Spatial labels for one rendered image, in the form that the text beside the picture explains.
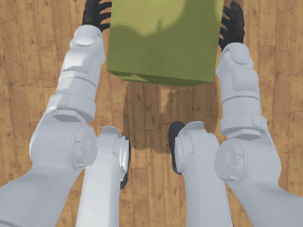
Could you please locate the robot right forearm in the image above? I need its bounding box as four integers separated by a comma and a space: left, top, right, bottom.
216, 43, 281, 165

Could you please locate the robot right thigh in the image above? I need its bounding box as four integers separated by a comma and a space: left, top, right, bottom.
174, 129, 233, 227

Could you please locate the left robot shin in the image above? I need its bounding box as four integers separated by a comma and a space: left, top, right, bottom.
96, 126, 125, 181

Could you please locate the robot left upper arm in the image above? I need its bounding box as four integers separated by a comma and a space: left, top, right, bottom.
0, 121, 98, 227

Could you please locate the robot left forearm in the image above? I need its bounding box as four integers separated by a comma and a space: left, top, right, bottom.
29, 25, 106, 160

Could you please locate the carton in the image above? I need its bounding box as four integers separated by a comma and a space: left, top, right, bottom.
106, 0, 224, 88

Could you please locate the left robot hand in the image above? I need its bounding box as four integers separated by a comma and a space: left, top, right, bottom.
81, 0, 113, 32

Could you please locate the right robot hand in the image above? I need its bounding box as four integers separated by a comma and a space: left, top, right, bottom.
218, 1, 245, 52

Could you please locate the robot right upper arm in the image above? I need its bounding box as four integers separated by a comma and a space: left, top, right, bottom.
213, 138, 303, 227

